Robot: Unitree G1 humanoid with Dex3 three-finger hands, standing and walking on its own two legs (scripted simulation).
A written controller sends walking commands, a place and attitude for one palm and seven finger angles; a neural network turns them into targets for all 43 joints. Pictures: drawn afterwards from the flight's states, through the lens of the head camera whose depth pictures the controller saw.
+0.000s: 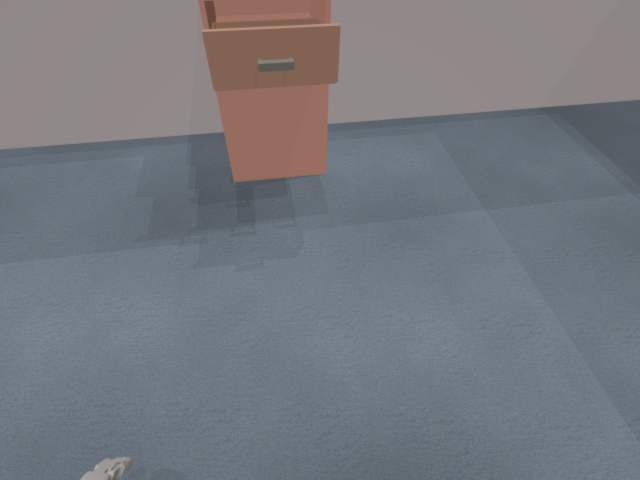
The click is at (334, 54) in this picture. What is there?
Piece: drawer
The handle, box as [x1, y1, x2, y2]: [258, 56, 294, 71]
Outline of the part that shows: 293,59 290,56 288,56 287,59 262,60 258,58 258,68 259,71 294,69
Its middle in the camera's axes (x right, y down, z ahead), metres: -0.15 -0.56 +1.22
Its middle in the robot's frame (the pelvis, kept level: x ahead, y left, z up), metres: +1.28 +0.21 -0.05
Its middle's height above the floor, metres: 0.72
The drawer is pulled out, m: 0.29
